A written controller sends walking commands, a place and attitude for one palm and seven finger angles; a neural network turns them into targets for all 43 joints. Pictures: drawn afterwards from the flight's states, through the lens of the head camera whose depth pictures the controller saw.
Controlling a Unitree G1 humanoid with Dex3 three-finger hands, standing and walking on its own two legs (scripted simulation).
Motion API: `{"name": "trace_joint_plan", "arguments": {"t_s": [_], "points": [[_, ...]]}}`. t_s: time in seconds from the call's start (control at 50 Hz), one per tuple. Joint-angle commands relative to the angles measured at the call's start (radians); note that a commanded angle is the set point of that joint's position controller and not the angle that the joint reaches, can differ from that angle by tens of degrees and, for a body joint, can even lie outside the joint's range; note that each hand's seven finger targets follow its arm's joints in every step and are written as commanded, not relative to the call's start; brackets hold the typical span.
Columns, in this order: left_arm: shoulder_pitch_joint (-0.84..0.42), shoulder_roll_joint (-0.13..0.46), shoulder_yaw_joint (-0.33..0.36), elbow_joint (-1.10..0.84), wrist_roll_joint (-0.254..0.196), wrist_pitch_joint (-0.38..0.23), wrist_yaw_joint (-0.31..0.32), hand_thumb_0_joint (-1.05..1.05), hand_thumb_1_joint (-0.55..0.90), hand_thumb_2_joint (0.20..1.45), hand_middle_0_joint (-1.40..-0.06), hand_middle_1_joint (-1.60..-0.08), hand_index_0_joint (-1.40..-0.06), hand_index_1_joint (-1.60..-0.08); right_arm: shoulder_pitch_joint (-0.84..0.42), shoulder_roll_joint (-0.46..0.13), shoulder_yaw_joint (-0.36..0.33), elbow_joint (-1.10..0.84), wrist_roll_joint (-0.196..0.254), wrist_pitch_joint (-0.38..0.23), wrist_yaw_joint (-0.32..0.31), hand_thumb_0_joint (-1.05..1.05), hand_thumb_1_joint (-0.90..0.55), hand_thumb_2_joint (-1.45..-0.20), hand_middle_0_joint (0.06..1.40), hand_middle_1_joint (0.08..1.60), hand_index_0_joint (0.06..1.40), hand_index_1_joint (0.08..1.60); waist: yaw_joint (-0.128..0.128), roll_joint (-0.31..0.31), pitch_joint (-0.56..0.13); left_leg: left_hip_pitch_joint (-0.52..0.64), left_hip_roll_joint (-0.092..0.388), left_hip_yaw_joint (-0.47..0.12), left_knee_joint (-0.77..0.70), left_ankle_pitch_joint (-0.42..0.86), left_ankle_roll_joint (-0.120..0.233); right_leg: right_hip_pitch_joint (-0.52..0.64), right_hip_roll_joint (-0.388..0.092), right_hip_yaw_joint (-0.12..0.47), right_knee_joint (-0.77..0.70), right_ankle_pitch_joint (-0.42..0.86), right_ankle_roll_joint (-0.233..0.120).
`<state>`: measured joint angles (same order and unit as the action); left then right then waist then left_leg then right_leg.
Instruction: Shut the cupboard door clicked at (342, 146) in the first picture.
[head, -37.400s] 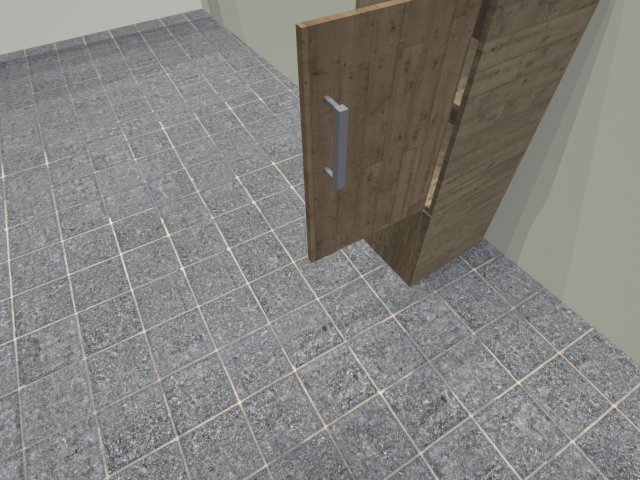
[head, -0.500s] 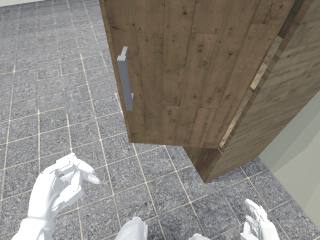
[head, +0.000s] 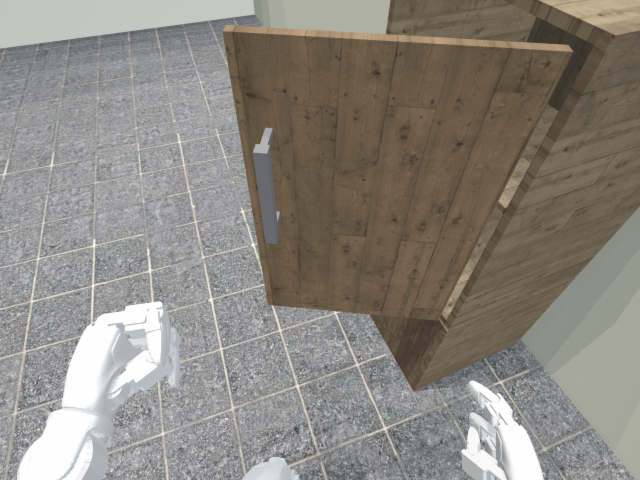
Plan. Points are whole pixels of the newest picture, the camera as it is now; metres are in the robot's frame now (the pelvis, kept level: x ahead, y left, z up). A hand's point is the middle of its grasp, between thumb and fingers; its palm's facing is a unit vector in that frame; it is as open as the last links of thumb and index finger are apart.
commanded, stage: raise the hand and make a fist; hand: left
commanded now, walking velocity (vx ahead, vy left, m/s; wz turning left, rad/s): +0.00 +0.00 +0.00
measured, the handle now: (270, 190) +0.49 +0.12 +0.09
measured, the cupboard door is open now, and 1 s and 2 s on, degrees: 61 61 61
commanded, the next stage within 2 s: bring the fist close to the handle in 0.46 s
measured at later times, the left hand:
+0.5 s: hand (186, 356) +0.23 +0.17 +0.09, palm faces -0.01 -1.00 -0.03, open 3.1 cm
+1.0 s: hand (234, 297) +0.30 +0.13 +0.09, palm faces -0.05 -1.00 -0.01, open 3.1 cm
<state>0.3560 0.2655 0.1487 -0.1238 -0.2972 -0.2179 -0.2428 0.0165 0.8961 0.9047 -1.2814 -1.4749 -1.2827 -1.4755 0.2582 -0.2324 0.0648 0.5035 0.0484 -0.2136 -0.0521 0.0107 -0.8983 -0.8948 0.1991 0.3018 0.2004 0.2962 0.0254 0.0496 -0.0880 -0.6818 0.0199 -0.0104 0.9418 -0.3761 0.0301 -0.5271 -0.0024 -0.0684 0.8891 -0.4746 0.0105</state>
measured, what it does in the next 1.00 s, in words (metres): stands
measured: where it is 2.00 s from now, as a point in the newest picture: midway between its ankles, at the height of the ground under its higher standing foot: outside the picture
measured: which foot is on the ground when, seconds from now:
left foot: down 0.00-1.00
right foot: down 0.00-1.00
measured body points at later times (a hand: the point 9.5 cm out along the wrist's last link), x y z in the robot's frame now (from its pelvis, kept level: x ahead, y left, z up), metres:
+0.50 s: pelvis +0.00 -0.02 +0.00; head +0.02 -0.03 +0.45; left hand +0.22 +0.22 +0.09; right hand +0.18 -0.25 -0.07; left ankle +0.06 +0.10 -0.69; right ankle -0.01 -0.13 -0.69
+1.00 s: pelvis +0.01 -0.02 +0.01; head +0.04 -0.03 +0.46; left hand +0.30 +0.19 +0.10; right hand +0.17 -0.25 -0.07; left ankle +0.06 +0.10 -0.69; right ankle -0.01 -0.13 -0.69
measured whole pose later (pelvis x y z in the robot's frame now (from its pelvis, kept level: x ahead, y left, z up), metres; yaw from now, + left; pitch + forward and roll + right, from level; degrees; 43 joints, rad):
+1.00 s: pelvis +0.01 -0.02 +0.01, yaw -1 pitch +7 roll -1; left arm 0.09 0.21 0.09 0.08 -0.24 -0.19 -0.16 0.02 0.90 0.90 -1.30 -1.50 -1.30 -1.50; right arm 0.26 -0.25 0.04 0.57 0.05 -0.19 -0.04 0.01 -0.90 -0.90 0.20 0.30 0.20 0.30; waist 0.00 0.04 -0.08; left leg -0.62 0.02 0.02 0.86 -0.36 0.01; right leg -0.50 0.00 -0.04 0.85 -0.47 -0.01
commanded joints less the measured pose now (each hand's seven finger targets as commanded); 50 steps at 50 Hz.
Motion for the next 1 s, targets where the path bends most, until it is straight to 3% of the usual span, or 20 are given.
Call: {"name": "trace_joint_plan", "arguments": {"t_s": [0.0,0.06,0.08,0.1,0.18,0.24,0.28,0.42,0.48,0.54,0.58,0.64,0.74,0.78,0.8,0.84,0.86,0.88,0.9,0.98], "points": [[-0.11,0.126,0.081,-0.198,-0.021,-0.053,-0.012,0.0,0.9,0.9,-1.3,-1.5,-1.3,-1.5,-0.066,-0.133,-0.064,-0.142,0.003,-0.064,-0.014,0.0,-0.9,-0.9,0.2,0.3,0.2,0.3,-0.015,0.021,-0.124,0.209,-0.009,-0.053,-0.205,0.058,-0.006,-0.027,0.037,0.004,-0.157,0.144,-0.035],[-0.111,0.123,0.09,-0.18,-0.033,-0.045,-0.018,0.0,0.9,0.9,-1.3,-1.5,-1.3,-1.5,-0.069,-0.134,-0.066,-0.134,0.005,-0.072,-0.016,0.0,-0.9,-0.9,0.2,0.3,0.2,0.3,-0.013,0.005,-0.119,0.216,-0.013,-0.045,-0.211,0.062,-0.007,-0.015,0.033,0.01,-0.173,0.142,-0.032],[-0.1,0.139,0.107,-0.154,-0.031,-0.041,-0.017,0.0,0.9,0.9,-1.3,-1.5,-1.3,-1.5,-0.068,-0.139,-0.067,-0.129,0.003,-0.071,-0.016,0.0,-0.9,-0.9,0.2,0.3,0.2,0.3,-0.009,-0.034,-0.106,0.201,-0.012,-0.047,-0.207,0.063,-0.006,-0.009,0.033,0.014,-0.179,0.138,-0.031],[-0.098,0.114,0.087,-0.163,-0.035,-0.044,-0.022,0.0,0.9,0.9,-1.3,-1.5,-1.3,-1.5,-0.071,-0.136,-0.068,-0.132,0.004,-0.074,-0.014,0.0,-0.9,-0.9,0.2,0.3,0.2,0.3,-0.01,-0.018,-0.117,0.203,-0.017,-0.038,-0.204,0.071,-0.006,-0.005,0.029,0.019,-0.18,0.14,-0.03],[-0.103,0.146,0.115,-0.158,-0.037,-0.061,-0.023,0.0,0.9,0.9,-1.3,-1.5,-1.3,-1.5,-0.07,-0.14,-0.074,-0.123,0.0,-0.079,-0.013,0.0,-0.9,-0.9,0.2,0.3,0.2,0.3,-0.003,-0.025,-0.122,0.193,-0.02,-0.029,-0.185,0.097,-0.005,0.008,0.022,0.041,-0.182,0.158,-0.029],[-0.107,0.13,0.098,-0.178,-0.029,-0.08,-0.015,0.0,0.9,0.9,-1.3,-1.5,-1.3,-1.5,-0.068,-0.134,-0.073,-0.123,0.002,-0.084,-0.01,0.0,-0.9,-0.9,0.2,0.3,0.2,0.3,-0.007,0.007,-0.131,0.208,-0.021,-0.025,-0.19,0.101,-0.005,-0.001,0.023,0.03,-0.172,0.168,-0.028],[-0.108,0.15,0.111,-0.164,-0.029,-0.086,-0.01,0.0,0.9,0.9,-1.3,-1.5,-1.3,-1.5,-0.07,-0.138,-0.076,-0.114,0.002,-0.082,-0.013,0.0,-0.9,-0.9,0.2,0.3,0.2,0.3,-0.013,-0.03,-0.102,0.187,-0.018,-0.024,-0.179,0.083,-0.004,-0.01,0.021,0.05,-0.188,0.135,-0.026],[-0.109,0.128,0.099,-0.166,-0.033,-0.091,-0.016,0.0,0.9,0.9,-1.3,-1.5,-1.3,-1.5,-0.069,-0.135,-0.078,-0.116,0.004,-0.082,-0.013,0.0,-0.9,-0.9,0.2,0.3,0.2,0.3,-0.015,-0.027,-0.141,0.193,-0.021,-0.015,-0.166,0.111,-0.002,0.009,0.013,0.063,-0.185,0.167,-0.019],[-0.11,0.146,0.109,-0.147,-0.032,-0.085,-0.019,0.0,0.9,0.9,-1.3,-1.5,-1.3,-1.5,-0.07,-0.138,-0.079,-0.109,0.004,-0.08,-0.017,0.0,-0.9,-0.9,0.2,0.3,0.2,0.3,-0.018,-0.047,-0.112,0.18,-0.018,-0.017,-0.158,0.101,-0.001,-0.002,0.014,0.073,-0.194,0.154,-0.017],[-0.116,0.125,0.088,-0.162,-0.027,-0.083,-0.018,0.0,0.9,0.9,-1.3,-1.5,-1.3,-1.5,-0.071,-0.133,-0.076,-0.117,0.006,-0.08,-0.015,0.0,-0.9,-0.9,0.2,0.3,0.2,0.3,-0.021,-0.018,-0.118,0.199,-0.019,-0.017,-0.173,0.106,0.0,-0.006,0.016,0.052,-0.184,0.17,-0.019],[-0.188,0.133,0.082,-0.15,-0.024,-0.079,-0.012,0.0,0.9,0.9,-1.3,-1.5,-1.3,-1.5,-0.067,-0.14,-0.073,-0.107,0.001,-0.08,-0.018,0.0,-0.9,-0.9,0.2,0.3,0.2,0.3,-0.035,-0.042,-0.105,0.186,-0.018,-0.02,-0.16,0.101,0.002,-0.017,0.016,0.062,-0.187,0.165,-0.016],[-0.299,0.093,0.036,-0.131,-0.015,-0.084,-0.002,0.0,0.9,0.9,-1.3,-1.5,-1.3,-1.5,-0.068,-0.136,-0.072,-0.095,0.005,-0.085,-0.021,0.0,-0.9,-0.9,0.2,0.3,0.2,0.3,-0.052,-0.025,-0.118,0.206,-0.018,-0.023,-0.164,0.078,0.002,-0.046,0.017,0.051,-0.183,0.14,-0.015],[-0.35,0.095,0.026,-0.073,0.012,-0.059,0.023,0.0,0.9,0.9,-1.3,-1.5,-1.3,-1.5,-0.066,-0.137,-0.073,-0.087,0.005,-0.077,-0.017,0.0,-0.9,-0.9,0.2,0.3,0.2,0.3,-0.039,-0.012,-0.162,0.231,-0.015,-0.021,-0.179,0.11,0.001,-0.022,0.014,0.04,-0.174,0.185,-0.019],[-0.36,0.124,0.058,-0.032,0.019,-0.045,0.04,0.0,0.9,0.9,-1.3,-1.5,-1.3,-1.5,-0.063,-0.142,-0.074,-0.081,0.001,-0.064,-0.015,0.0,-0.9,-0.9,0.2,0.3,0.2,0.3,-0.027,-0.051,-0.169,0.225,-0.016,-0.02,-0.179,0.128,0.002,0.001,0.015,0.049,-0.178,0.207,-0.018],[-0.388,0.088,0.024,-0.041,0.027,-0.043,0.043,0.0,0.9,0.9,-1.3,-1.5,-1.3,-1.5,-0.069,-0.134,-0.073,-0.087,0.002,-0.061,-0.01,0.0,-0.9,-0.9,0.2,0.3,0.2,0.3,-0.031,-0.033,-0.191,0.245,-0.018,-0.014,-0.184,0.151,0.003,0.01,0.012,0.043,-0.171,0.239,-0.019],[-0.371,0.087,0.037,-0.044,0.028,-0.039,0.061,0.0,0.9,0.9,-1.3,-1.5,-1.3,-1.5,-0.069,-0.13,-0.076,-0.093,0.002,-0.054,-0.003,0.0,-0.9,-0.9,0.2,0.3,0.2,0.3,-0.017,-0.022,-0.215,0.268,-0.016,-0.007,-0.189,0.193,-0.002,0.033,0.013,0.033,-0.162,0.293,-0.021],[-0.372,0.067,0.022,-0.033,0.029,-0.037,0.068,0.0,0.9,0.9,-1.3,-1.5,-1.3,-1.5,-0.069,-0.129,-0.073,-0.096,0.001,-0.049,0.0,0.0,-0.9,-0.9,0.2,0.3,0.2,0.3,-0.018,-0.034,-0.214,0.267,-0.017,-0.006,-0.195,0.19,-0.002,0.032,0.014,0.028,-0.163,0.294,-0.019],[-0.378,0.102,0.053,-0.005,0.034,-0.034,0.077,0.0,0.9,0.9,-1.3,-1.5,-1.3,-1.5,-0.068,-0.134,-0.075,-0.088,-0.001,-0.043,0.002,0.0,-0.9,-0.9,0.2,0.3,0.2,0.3,-0.014,-0.05,-0.194,0.254,-0.015,-0.007,-0.192,0.195,-0.002,0.04,0.014,0.035,-0.166,0.301,-0.02],[-0.402,0.065,0.017,-0.008,0.04,-0.037,0.082,0.0,0.9,0.9,-1.3,-1.5,-1.3,-1.5,-0.07,-0.128,-0.074,-0.091,0.0,-0.036,0.005,0.0,-0.9,-0.9,0.2,0.3,0.2,0.3,-0.026,-0.061,-0.188,0.259,-0.015,-0.002,-0.195,0.199,0.0,0.032,0.013,0.032,-0.168,0.311,-0.017],[-0.45,0.062,0.007,0.0,0.058,-0.052,0.104,0.0,0.9,0.9,-1.3,-1.5,-1.3,-1.5,-0.066,-0.131,-0.078,-0.084,-0.004,-0.023,0.014,0.0,-0.9,-0.9,0.2,0.3,0.2,0.3,-0.023,-0.047,-0.196,0.273,-0.014,0.002,-0.195,0.213,-0.002,0.038,0.017,0.033,-0.163,0.327,-0.021]]}}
